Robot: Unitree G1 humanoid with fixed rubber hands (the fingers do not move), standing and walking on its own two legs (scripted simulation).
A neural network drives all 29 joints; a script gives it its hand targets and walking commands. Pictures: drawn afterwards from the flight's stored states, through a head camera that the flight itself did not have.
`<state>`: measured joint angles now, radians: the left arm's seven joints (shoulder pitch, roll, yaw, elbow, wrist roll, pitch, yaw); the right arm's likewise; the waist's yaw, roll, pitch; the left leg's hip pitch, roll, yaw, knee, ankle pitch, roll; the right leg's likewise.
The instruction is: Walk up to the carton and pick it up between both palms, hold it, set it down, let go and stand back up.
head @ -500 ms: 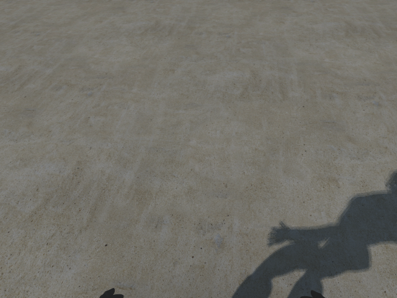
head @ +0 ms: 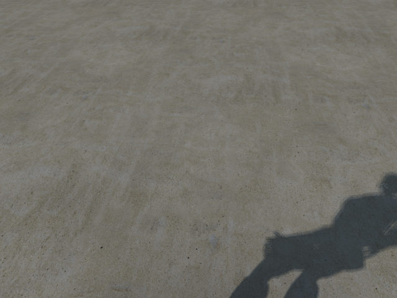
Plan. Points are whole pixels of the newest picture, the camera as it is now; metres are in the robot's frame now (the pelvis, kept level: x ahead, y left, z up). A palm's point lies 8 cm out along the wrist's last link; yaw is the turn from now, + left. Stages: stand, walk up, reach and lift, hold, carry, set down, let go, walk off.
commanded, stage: stand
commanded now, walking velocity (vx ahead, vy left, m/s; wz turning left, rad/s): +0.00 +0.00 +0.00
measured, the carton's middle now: out of the picture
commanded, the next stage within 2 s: none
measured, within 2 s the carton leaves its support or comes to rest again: neither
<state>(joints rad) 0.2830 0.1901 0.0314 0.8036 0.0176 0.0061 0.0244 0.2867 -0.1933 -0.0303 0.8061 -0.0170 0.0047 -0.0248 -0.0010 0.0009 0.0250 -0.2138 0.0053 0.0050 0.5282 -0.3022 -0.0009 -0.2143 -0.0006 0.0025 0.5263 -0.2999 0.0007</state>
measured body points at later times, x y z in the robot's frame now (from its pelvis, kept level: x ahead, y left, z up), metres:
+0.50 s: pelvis -0.01 +0.00 +0.01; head -0.01 +0.00 +0.46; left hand +0.01 +0.23 -0.15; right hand +0.00 -0.24 -0.15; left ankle -0.01 +0.12 -0.73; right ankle -0.01 -0.12 -0.73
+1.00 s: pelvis -0.02 +0.00 +0.01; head -0.01 +0.00 +0.46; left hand -0.04 +0.21 -0.15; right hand -0.05 -0.22 -0.15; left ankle -0.01 +0.12 -0.73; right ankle -0.01 -0.12 -0.73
